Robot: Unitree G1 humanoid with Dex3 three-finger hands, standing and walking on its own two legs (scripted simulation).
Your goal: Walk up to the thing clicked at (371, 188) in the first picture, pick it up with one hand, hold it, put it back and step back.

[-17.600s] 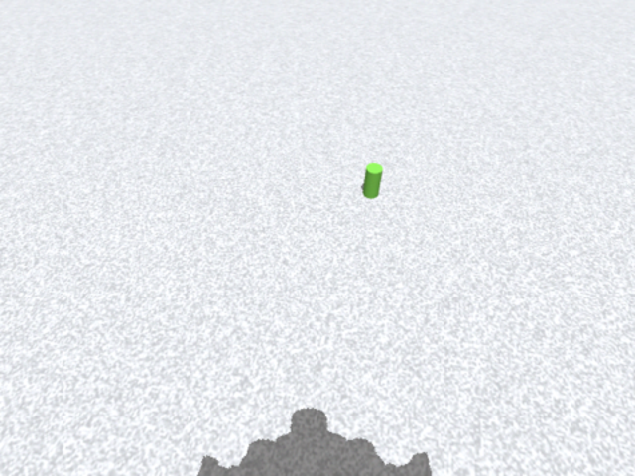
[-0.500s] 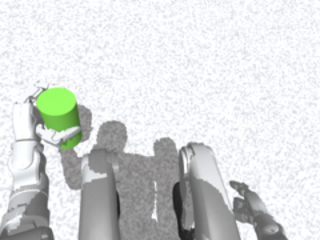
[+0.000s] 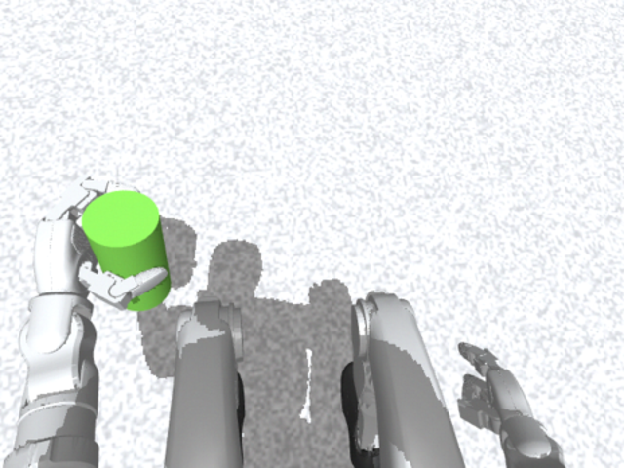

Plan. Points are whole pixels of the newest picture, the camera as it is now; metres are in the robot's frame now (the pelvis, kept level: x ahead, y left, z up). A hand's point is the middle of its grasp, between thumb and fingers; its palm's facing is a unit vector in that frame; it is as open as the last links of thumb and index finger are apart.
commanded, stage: lift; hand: left
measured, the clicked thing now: (133, 256) +0.36 +0.21 -0.05
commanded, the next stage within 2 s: hold in 1.62 s
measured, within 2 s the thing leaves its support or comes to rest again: neither
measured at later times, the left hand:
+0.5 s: hand (9, 159) +0.37 +0.22 +0.17, palm faces +0.13 -0.99 -0.05, open 11.0 cm
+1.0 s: hand out of the picture +0.36 +0.21 +0.27, palm faces +0.09 -0.99 -0.05, open 11.0 cm
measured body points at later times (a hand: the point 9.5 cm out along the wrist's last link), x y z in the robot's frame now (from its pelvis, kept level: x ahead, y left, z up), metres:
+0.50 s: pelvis +0.04 +0.01 +0.16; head +0.17 +0.03 +0.59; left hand +0.36 +0.27 +0.17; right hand +0.21 -0.23 +0.04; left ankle +0.08 +0.14 -0.40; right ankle +0.08 -0.13 -0.40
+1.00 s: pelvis +0.05 +0.01 +0.25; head +0.13 +0.03 +0.69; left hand +0.35 +0.27 +0.27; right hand +0.20 -0.22 +0.14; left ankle +0.08 +0.14 -0.40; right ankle +0.08 -0.13 -0.40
